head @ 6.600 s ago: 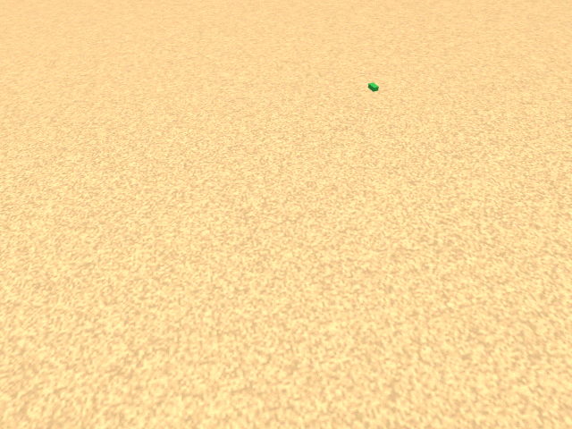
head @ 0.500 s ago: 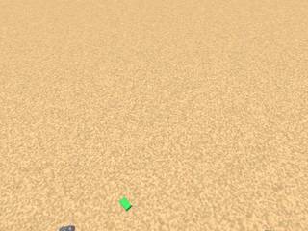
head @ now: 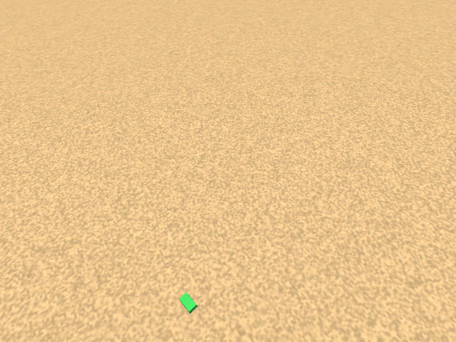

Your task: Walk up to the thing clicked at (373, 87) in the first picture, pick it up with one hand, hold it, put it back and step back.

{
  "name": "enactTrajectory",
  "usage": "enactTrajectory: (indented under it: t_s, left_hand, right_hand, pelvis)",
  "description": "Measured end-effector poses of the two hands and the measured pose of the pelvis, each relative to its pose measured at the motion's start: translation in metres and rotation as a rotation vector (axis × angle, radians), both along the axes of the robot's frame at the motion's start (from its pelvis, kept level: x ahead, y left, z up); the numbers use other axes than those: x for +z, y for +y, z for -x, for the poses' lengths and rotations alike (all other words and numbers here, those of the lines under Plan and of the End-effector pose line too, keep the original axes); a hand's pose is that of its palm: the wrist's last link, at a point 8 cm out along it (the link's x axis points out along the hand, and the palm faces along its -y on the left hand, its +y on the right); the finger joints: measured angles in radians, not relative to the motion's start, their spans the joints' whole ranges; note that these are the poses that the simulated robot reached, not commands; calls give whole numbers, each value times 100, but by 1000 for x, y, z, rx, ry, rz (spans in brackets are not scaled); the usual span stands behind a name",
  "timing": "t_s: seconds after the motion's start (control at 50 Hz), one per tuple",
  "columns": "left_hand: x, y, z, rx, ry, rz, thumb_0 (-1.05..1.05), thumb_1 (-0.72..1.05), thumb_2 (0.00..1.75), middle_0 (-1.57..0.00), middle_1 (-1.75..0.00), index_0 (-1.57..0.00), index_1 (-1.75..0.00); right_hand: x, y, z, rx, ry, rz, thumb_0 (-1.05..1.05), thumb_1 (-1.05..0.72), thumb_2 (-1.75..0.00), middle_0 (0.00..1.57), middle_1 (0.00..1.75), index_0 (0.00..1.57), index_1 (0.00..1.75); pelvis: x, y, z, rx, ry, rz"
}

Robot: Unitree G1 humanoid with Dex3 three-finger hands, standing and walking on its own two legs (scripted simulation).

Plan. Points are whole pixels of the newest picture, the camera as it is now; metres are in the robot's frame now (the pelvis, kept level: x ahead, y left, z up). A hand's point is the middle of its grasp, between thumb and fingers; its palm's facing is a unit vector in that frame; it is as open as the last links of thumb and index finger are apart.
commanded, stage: walk up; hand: left
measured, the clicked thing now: (188, 302) +0.42 +0.22 -0.77
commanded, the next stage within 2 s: stand in 0.28 s
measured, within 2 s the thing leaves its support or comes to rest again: neither
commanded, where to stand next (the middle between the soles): +0.02 -0.03 m, yaw +0 degrees
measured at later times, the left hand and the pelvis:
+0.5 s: hand out of the picture +0.08 +0.26 -0.16, palm faces -0.01 -0.94 -0.33, open 7.4 cm; pelvis +0.00 +0.01 +0.00, yaw +0 degrees
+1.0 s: hand out of the picture +0.07 +0.26 -0.16, palm faces -0.01 -0.94 -0.34, open 7.4 cm; pelvis +0.00 +0.00 +0.00, yaw +1 degrees
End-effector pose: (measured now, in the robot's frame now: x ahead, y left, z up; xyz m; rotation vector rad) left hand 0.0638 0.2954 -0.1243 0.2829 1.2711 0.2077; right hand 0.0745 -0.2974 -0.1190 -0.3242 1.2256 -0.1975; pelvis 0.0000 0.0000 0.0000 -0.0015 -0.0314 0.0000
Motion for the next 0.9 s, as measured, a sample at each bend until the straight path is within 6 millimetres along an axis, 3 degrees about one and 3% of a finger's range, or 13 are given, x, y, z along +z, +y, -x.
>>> enactTrajectory:
  t_s: [0.42, 0.9]
  left_hand:
    - [2, 4, -13, -21, -36, -4, 1, 91, 90, -20, -30, -20, -30]
    - [5, 6, 0, -17, -29, -16, 1, 91, 90, -20, -30, -20, -30]
  right_hand:
    - [3, 7, -12, 6, -19, 1, 0, -90, -90, 20, 30, 20, 30]
    - [1, 7, -6, 13, -10, -11, 0, -90, -90, 20, 30, 20, 30]
  pelvis:
    - [1, 6, -3, 6, 3, 0]
    - [1, 5, 0, 13, -5, -2]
